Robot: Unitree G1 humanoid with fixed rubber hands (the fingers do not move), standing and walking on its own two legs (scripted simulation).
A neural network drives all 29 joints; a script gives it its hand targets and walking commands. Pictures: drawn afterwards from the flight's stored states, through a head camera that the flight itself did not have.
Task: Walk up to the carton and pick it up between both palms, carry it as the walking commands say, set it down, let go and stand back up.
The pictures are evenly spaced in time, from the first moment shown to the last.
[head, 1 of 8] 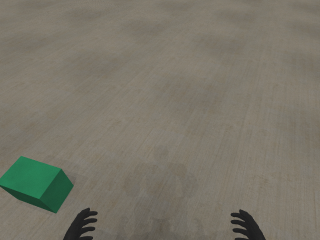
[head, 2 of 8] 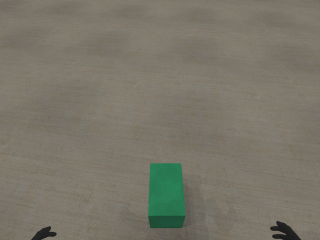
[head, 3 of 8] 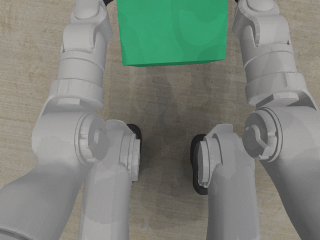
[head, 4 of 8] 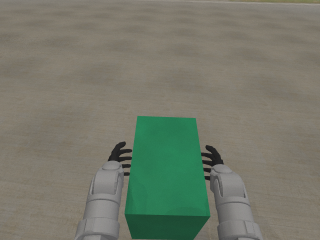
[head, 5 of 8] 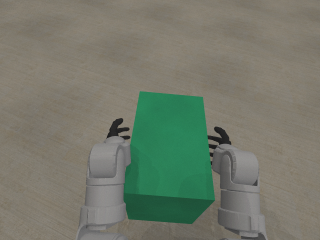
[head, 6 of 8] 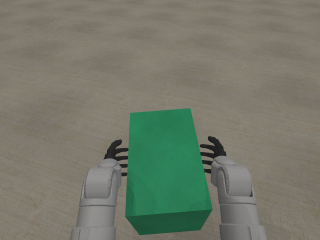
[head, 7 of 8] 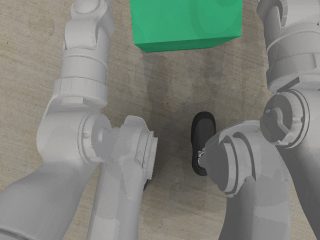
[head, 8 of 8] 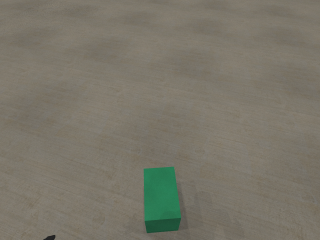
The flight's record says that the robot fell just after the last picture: no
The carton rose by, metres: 0.67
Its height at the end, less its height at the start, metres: +0.00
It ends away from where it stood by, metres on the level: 8.83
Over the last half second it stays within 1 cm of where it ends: yes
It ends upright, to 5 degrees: yes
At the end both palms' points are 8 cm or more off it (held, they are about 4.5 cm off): yes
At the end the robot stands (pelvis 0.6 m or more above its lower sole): yes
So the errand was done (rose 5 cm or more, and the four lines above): yes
